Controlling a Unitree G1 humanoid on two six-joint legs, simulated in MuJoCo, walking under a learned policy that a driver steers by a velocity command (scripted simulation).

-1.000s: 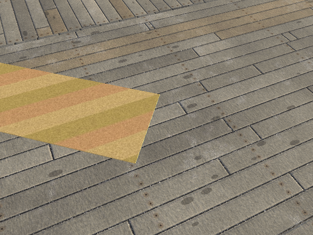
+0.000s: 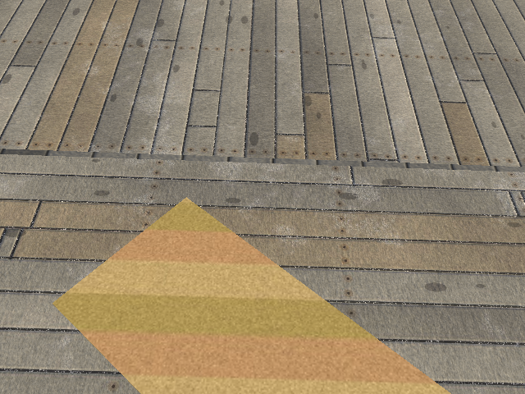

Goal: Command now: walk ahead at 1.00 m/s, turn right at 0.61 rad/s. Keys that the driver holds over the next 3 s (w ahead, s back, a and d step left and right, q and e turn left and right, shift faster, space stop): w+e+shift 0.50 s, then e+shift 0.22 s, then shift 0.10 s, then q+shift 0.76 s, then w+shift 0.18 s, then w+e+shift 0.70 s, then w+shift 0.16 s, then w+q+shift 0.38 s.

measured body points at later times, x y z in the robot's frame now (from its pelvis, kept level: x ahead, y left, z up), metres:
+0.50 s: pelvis +0.43 -0.07 +0.00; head +0.44 -0.08 +0.45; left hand +0.54 +0.17 -0.13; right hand +0.57 -0.37 -0.05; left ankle +0.53 +0.12 -0.63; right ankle +0.44 -0.10 -0.73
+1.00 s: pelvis +0.72 -0.12 +0.00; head +0.74 -0.16 +0.45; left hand +1.05 -0.09 -0.07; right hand +0.61 -0.38 -0.12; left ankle +0.86 -0.13 -0.73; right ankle +0.64 -0.23 -0.70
